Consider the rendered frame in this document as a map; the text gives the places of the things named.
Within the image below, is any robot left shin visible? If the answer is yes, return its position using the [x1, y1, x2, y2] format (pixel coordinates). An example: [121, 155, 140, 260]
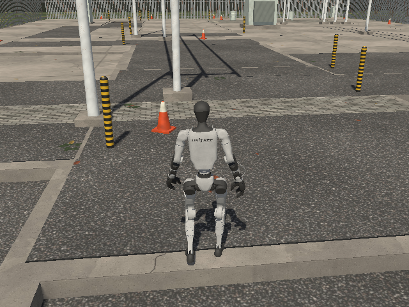
[185, 209, 194, 254]

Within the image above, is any robot right hand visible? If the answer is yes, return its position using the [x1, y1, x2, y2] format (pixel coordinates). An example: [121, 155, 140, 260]
[231, 180, 245, 198]

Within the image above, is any robot left forearm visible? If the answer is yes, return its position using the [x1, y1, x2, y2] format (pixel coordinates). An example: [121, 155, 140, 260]
[168, 155, 180, 178]

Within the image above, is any robot left hand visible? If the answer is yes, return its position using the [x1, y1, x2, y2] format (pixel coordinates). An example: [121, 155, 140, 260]
[166, 176, 181, 190]

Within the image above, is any right robot upper arm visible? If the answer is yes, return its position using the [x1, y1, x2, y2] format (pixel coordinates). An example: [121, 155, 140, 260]
[216, 129, 234, 164]

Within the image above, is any right robot thigh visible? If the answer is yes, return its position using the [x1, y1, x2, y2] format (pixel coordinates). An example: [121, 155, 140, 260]
[213, 177, 227, 219]

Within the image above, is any robot right forearm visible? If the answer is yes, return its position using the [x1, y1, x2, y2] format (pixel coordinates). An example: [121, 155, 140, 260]
[228, 154, 243, 182]

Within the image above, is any left robot upper arm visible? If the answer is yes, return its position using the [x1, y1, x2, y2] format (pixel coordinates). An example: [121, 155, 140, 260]
[173, 129, 189, 164]

